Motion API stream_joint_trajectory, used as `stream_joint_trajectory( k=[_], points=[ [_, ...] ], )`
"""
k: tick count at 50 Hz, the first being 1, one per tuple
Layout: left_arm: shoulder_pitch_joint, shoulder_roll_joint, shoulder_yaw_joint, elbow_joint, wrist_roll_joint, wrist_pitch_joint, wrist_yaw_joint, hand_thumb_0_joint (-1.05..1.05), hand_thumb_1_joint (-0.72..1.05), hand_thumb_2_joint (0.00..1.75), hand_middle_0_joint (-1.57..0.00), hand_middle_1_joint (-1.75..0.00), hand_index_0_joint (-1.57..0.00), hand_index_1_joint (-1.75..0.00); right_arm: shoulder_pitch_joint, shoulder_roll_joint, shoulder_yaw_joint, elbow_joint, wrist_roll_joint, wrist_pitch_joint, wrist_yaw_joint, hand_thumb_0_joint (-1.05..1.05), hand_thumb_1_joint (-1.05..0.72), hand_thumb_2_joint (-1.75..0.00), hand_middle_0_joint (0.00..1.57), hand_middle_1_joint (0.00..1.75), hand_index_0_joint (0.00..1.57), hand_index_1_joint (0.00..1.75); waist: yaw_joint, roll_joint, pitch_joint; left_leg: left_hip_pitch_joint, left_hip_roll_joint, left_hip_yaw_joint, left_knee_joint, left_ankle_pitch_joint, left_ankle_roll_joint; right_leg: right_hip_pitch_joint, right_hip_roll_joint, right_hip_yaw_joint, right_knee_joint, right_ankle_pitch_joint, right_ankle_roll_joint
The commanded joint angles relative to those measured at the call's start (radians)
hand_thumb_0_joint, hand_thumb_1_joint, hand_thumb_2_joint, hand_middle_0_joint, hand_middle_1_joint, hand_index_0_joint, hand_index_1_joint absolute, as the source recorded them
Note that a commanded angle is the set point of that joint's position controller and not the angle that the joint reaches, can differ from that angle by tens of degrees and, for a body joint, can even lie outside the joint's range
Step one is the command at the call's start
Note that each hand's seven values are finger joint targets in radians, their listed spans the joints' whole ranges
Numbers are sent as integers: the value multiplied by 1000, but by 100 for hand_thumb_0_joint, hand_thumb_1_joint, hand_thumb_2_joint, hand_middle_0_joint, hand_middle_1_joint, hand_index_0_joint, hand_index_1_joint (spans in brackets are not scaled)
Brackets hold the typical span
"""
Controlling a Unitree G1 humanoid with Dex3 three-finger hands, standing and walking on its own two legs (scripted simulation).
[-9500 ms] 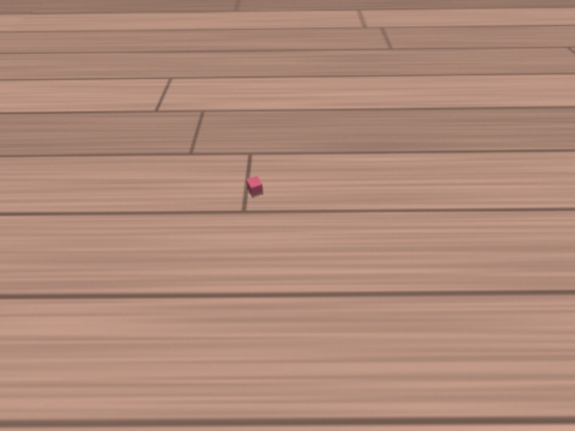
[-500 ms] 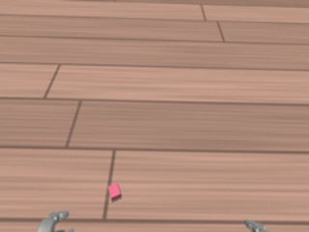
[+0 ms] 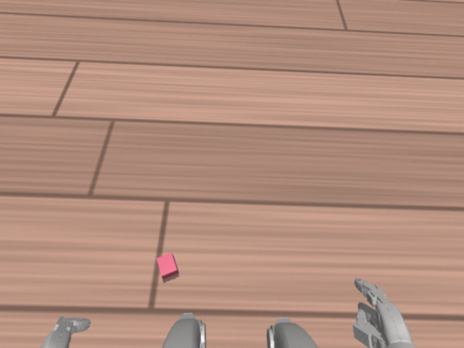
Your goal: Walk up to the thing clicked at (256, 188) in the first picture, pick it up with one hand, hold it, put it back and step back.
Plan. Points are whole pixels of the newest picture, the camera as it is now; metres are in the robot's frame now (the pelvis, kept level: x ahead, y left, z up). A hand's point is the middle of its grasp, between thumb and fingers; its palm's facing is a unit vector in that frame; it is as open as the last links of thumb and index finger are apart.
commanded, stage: rise first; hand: left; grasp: from above
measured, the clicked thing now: (167, 265) +0.42 +0.24 -0.66
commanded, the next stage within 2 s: none
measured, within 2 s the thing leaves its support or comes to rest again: neither
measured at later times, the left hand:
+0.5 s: hand (110, 318) +0.22 +0.30 -0.33, palm faces -0.38 -0.42 -0.83, open 13.7 cm
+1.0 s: hand (130, 285) +0.32 +0.30 -0.46, palm faces -0.43 -0.16 -0.89, open 12.6 cm
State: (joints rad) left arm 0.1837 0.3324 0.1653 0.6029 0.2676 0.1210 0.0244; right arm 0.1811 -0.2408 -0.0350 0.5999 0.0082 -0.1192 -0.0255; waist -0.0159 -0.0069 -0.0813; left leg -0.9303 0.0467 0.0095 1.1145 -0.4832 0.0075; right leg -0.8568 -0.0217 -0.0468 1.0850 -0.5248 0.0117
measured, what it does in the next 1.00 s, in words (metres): lowers itself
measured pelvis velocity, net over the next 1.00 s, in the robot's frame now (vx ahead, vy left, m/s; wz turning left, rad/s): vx -0.09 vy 0.00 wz -0.10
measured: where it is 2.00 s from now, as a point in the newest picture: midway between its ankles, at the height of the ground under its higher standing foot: outside the picture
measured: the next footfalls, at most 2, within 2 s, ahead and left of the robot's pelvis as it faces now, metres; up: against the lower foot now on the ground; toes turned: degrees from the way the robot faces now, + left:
none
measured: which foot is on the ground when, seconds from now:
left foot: down 0.00-1.00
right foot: down 0.00-1.00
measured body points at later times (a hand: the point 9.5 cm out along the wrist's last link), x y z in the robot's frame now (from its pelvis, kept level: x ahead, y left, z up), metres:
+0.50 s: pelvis -0.05 -0.01 -0.18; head +0.15 +0.01 +0.23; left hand +0.24 +0.32 -0.29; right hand +0.14 -0.27 -0.30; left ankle +0.03 +0.11 -0.66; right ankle +0.00 -0.13 -0.66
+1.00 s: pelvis -0.09 +0.00 -0.30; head +0.13 +0.03 +0.10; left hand +0.34 +0.31 -0.41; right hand -0.03 -0.29 -0.42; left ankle +0.03 +0.11 -0.66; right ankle +0.00 -0.13 -0.66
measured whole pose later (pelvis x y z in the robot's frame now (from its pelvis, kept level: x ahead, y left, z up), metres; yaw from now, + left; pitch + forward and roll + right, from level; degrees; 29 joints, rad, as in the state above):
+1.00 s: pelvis -0.09 +0.00 -0.30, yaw -6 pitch +33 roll -6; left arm -0.72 0.64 0.16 1.30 1.02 -0.04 0.38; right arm 0.14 -0.26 0.00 0.81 -0.08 -0.12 0.07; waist -0.13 -0.01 -0.11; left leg -2.16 0.08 -0.08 2.17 -0.60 0.02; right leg -2.06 0.00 -0.08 2.14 -0.67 -0.01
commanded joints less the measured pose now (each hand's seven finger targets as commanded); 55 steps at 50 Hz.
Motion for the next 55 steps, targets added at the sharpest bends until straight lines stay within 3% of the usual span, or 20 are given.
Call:
stream_joint_trajectory(
  k=[1, 5, 6, 13, 15, 20, 24, 29, 30, 32, 33, 35, 37, 38, 42, 45, 47, 50, 52, 55],
  points=[
    [6, 195, 52, -179, 29, 1, 16, 0, -55, 98, -6, -108, -6, -107, 23, -152, -60, -123, -2, -58, -13, 0, -89, -90, 20, 30, 20, 30, -20, 91, -293, 221, -18, -32, -90, 283, 3, 10, 33, 7, -80, 241, -33],
    [-62, 202, 57, -110, 91, -11, 28, 0, -53, 95, -5, -108, -6, -107, 3, -152, -52, -124, -6, -77, -7, 0, -89, -89, 20, 30, 20, 30, -25, 65, -259, 80, -21, -36, 6, 217, 5, -120, 34, 5, 20, 188, -35],
    [-86, 222, 66, -100, 114, -25, 34, 0, -51, 95, -5, -109, -6, -107, -3, -153, -54, -118, -10, -83, -6, 0, -87, -89, 20, 30, 20, 30, -10, 73, -267, 42, -22, -33, 41, 192, 5, -162, 32, 6, 56, 167, -35],
    [-213, 229, 28, -59, 264, -135, 83, 0, -52, 95, -9, -104, -9, -104, -20, -187, -73, -94, -9, -112, 24, 0, -88, -89, 20, 30, 20, 30, -16, 112, -447, -89, -22, -60, 237, 196, -2, -415, 32, 5, 296, 153, -40],
    [-244, 289, 58, -9, 324, -162, 120, 0, -50, 94, -11, -103, -11, -103, -28, -202, -78, -71, -9, -107, 32, 0, -90, -90, 20, 30, 20, 30, 3, 118, -491, -144, -21, -66, 311, 239, -4, -488, 32, 1, 379, 176, -43],
    [-361, 335, 76, 47, 459, -173, 251, 0, -42, 88, -17, -99, -17, -98, -22, -213, -83, -29, -10, -75, 59, 0, -89, -90, 20, 30, 20, 30, 31, 121, -633, -240, -22, -51, 469, 310, 0, -593, 35, -3, 511, 240, -43],
    [-614, 392, 55, 92, 526, -148, 328, 0, -43, 90, -15, -101, -16, -100, -11, -221, -85, 13, -20, -52, 67, 0, -89, -90, 20, 30, 20, 30, 3, 101, -698, -365, -18, -38, 568, 199, 3, -673, 40, -2, 560, 176, -37],
    [-821, 463, 40, 230, 586, -138, 349, 0, -41, 89, -15, -103, -18, -101, 1, -217, -79, 52, -44, -46, 60, 0, -90, -90, 20, 30, 20, 30, -15, 84, -739, -500, -19, -28, 651, -7, 4, -737, 44, -7, 599, 2, -38],
    [-874, 505, 42, 231, 598, -141, 355, 0, -41, 89, -17, -102, -19, -100, -2, -213, -76, 54, -47, -45, 57, 0, -90, -90, 20, 30, 20, 30, -10, 89, -748, -529, -22, -18, 660, -44, 5, -722, 46, 5, 587, -48, -37],
    [-879, 511, 47, 304, 625, -134, 366, 0, -39, 88, -17, -102, -19, -100, -2, -216, -74, 73, -56, -40, 54, 0, -89, -90, 20, 30, 20, 30, -6, 88, -723, -554, -21, -20, 670, -88, 4, -765, 48, -3, 598, -110, -42],
    [-905, 548, 62, 328, 640, -132, 373, 0, -39, 88, -17, -101, -20, -99, -2, -215, -66, 78, -59, -36, 55, 0, -90, -90, 20, 30, 20, 30, -2, 94, -707, -592, -23, -16, 683, -106, 6, -770, 50, 2, 604, -135, -44],
    [-963, 568, 59, 378, 675, -128, 385, 0, -35, 85, -19, -100, -22, -97, 2, -215, -60, 89, -64, -29, 53, 0, -89, -90, 20, 30, 20, 30, -19, 92, -703, -630, -23, -18, 705, -136, 9, -797, 55, -2, 624, -171, -48],
    [-1005, 543, 33, 440, 696, -125, 393, 0, -32, 82, -22, -96, -25, -93, 9, -203, -51, 100, -70, -28, 56, 0, -89, -90, 20, 30, 20, 30, -49, 79, -664, -695, -25, -20, 731, -165, 15, -825, 58, -9, 644, -195, -48],
    [-990, 544, 41, 491, 706, -123, 398, 0, -30, 80, -23, -95, -26, -92, 13, -209, -47, 113, -73, -28, 57, 0, -89, -90, 20, 30, 20, 30, -43, 71, -628, -716, -25, -27, 740, -176, 17, -862, 59, -18, 664, -203, -51],
    [-1070, 573, 27, 547, 743, -135, 402, 0, -26, 77, -27, -88, -29, -85, 36, -213, -37, 133, -80, -28, 67, 0, -88, -90, 20, 30, 20, 30, -63, 125, -606, -734, -19, -45, 762, -178, 15, -924, 57, -41, 730, -166, -56],
    [-1095, 552, 12, 583, 741, -149, 398, 0, -27, 79, -27, -85, -29, -83, 49, -213, -34, 143, -85, -31, 77, 0, -88, -90, 20, 30, 20, 30, -82, 125, -593, -743, -14, -53, 794, -161, 16, -964, 58, -53, 760, -140, -55],
    [-1147, 578, 12, 566, 752, -167, 393, 0, -27, 78, -28, -84, -29, -82, 64, -224, -37, 156, -89, -31, 81, 0, -88, -90, 20, 30, 20, 30, -85, 155, -612, -734, -11, -55, 812, -144, 14, -986, 57, -57, 787, -115, -56],
    [-1160, 601, 17, 572, 782, -187, 399, 0, -30, 81, -27, -83, -28, -82, 76, -221, -30, 169, -96, -25, 89, 0, -89, -90, 20, 30, 20, 30, -79, 199, -629, -725, -7, -50, 843, -107, 10, -998, 59, -61, 817, -81, -59],
    [-1187, 665, 61, 550, 815, -200, 422, 0, -29, 80, -28, -82, -29, -81, 83, -230, -29, 176, -100, -16, 92, 0, -89, -90, 20, 30, 20, 30, -59, 250, -667, -708, -7, -45, 854, -84, 6, -1011, 62, -62, 843, -60, -63],
    [-1186, 612, 54, 578, 828, -198, 450, 0, -32, 82, -27, -83, -27, -82, 88, -232, -27, 189, -108, -8, 102, 0, -89, -90, 20, 30, 20, 30, -75, 285, -672, -667, 0, -69, 858, -69, -3, -1080, 57, -84, 896, -36, -64]
  ],
)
